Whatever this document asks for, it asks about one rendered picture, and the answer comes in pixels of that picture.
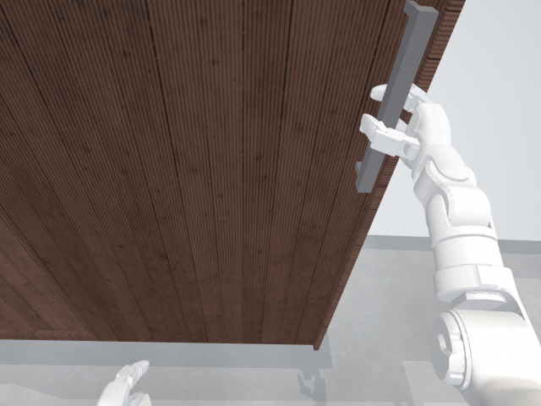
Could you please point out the robot left hand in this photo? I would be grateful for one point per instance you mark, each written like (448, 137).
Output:
(117, 393)

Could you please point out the handle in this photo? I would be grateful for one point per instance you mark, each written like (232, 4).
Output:
(416, 36)

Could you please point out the robot right forearm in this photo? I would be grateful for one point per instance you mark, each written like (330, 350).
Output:
(469, 270)

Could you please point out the wardrobe door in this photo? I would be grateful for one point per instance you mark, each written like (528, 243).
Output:
(184, 170)
(29, 300)

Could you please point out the robot right hand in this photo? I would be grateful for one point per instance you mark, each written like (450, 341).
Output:
(429, 126)

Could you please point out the robot right upper arm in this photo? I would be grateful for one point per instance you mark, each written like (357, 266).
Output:
(491, 357)

